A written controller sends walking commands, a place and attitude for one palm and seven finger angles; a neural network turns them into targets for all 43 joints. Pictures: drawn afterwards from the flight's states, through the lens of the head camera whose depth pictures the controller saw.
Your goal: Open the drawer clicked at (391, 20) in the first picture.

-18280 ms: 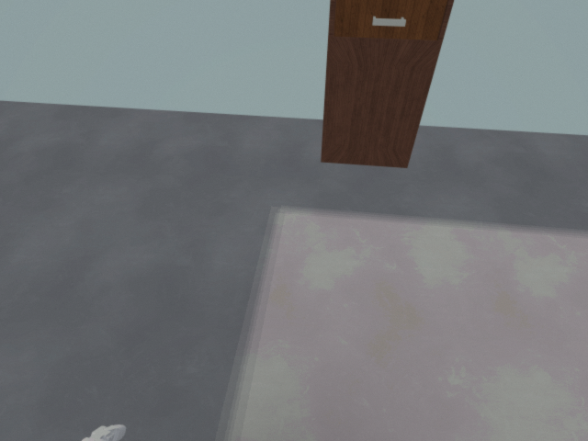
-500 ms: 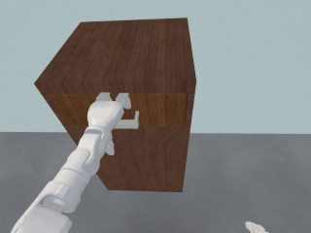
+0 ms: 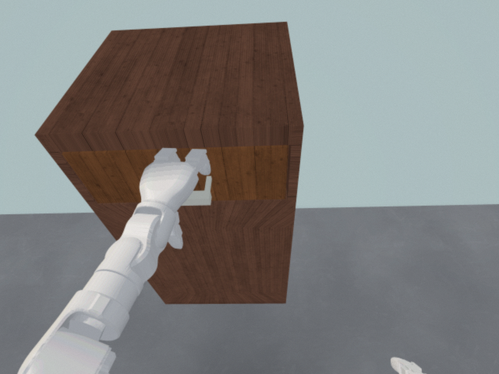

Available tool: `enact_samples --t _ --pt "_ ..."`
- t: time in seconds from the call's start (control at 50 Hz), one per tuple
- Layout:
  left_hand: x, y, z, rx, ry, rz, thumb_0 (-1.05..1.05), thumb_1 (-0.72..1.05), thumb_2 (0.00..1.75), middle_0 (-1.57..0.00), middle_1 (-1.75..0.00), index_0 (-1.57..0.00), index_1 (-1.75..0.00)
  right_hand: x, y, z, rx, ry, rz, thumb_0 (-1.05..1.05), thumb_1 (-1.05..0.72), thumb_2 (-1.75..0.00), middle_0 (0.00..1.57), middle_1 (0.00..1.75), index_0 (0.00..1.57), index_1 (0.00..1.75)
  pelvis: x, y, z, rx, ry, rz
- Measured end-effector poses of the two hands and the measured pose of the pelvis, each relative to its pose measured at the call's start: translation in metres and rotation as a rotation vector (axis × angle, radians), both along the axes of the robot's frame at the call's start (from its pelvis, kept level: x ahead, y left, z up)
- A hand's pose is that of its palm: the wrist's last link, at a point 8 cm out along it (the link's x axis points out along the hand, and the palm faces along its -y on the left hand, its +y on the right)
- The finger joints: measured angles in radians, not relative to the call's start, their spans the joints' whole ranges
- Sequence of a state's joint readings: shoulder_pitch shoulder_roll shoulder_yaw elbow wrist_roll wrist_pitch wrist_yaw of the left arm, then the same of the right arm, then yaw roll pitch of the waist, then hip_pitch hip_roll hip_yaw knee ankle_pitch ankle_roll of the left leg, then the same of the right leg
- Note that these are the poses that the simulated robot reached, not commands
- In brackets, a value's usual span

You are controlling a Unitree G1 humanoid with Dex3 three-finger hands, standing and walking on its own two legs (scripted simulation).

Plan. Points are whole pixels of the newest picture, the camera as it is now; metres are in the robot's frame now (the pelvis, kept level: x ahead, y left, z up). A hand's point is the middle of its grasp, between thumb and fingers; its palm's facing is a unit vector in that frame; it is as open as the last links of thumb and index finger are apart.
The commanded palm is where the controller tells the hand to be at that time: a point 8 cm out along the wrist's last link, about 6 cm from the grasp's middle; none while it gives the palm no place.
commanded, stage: move the hooked fingers above the handle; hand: left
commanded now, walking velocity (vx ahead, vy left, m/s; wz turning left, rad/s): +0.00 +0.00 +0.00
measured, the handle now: (179, 190) +0.46 +0.17 +0.01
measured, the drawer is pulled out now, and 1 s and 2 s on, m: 0.00 0.00 0.00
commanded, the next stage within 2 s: lower the fingers behind the handle in 0.68 s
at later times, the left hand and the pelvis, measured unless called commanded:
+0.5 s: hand (183, 215) +0.38 +0.14 +0.04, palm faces -0.06 -0.09 -0.99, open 13.8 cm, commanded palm +0.39 +0.18 +0.12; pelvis -0.01 +0.00 +0.00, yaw +0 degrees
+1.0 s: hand (176, 212) +0.39 +0.16 +0.03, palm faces -0.22 -0.04 -0.97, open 13.9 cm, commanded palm +0.39 +0.17 +0.10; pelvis -0.03 +0.00 +0.00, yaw +2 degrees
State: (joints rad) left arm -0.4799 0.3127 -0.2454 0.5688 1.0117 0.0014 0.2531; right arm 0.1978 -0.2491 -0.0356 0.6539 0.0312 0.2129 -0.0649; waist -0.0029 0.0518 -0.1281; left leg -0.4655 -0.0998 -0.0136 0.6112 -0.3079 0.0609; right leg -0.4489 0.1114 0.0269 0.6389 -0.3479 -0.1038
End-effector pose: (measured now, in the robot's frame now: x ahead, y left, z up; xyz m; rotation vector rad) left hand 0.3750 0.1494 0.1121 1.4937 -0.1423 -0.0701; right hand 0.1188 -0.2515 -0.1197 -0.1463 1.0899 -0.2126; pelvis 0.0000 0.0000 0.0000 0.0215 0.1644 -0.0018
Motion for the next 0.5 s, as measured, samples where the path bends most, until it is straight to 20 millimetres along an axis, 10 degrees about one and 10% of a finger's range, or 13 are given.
enact_samples --t 0.26,0.5 --pt "0.02 0.015 0.038 0.008 0.009 0.281 0.0 -0.49 0.3 -0.35 -1.23 -0.33 -1.31 -0.003 0.015 0.003 0.058 0.035 0.016 0.01 -0.91 -0.89 0.2 0.3 0.2 0.3 0.0 -0.002 0.006 0.002 -0.024 0.011" --pt "-0.017 -0.003 -0.016 -0.009 0.1 -0.034 0.0 -0.49 0.3 -0.32 -1.21 -0.32 -1.22 -0.007 -0.003 0.008 -0.022 -0.039 0.005 0.01 -0.91 -0.89 0.2 0.3 0.2 0.3 -0.013 0.001 -0.001 -0.005 -0.018 0.007"
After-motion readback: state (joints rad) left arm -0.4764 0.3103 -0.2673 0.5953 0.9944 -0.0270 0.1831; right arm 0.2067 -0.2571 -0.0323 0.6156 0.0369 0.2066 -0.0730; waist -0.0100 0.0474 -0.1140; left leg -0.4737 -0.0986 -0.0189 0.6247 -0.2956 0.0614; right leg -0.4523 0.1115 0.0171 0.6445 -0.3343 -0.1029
